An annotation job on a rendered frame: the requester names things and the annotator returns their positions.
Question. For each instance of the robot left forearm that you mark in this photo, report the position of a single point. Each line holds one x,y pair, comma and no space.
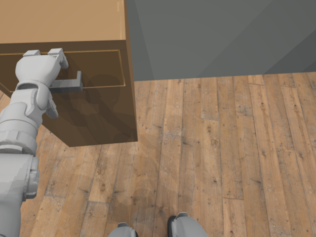
21,119

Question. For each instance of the robot left upper arm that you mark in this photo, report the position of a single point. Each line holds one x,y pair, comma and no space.
19,178

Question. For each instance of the handle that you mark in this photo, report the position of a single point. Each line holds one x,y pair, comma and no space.
67,85

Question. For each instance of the cabinet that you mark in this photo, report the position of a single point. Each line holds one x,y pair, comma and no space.
97,115

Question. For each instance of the right robot thigh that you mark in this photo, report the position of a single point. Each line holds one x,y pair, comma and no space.
187,227

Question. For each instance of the left robot thigh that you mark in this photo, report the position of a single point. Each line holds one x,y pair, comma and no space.
123,232

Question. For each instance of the drawer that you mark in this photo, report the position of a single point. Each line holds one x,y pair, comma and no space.
98,67

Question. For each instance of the robot left hand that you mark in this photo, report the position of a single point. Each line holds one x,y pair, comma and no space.
42,68

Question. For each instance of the robot thigh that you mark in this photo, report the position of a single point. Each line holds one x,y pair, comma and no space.
187,227
123,232

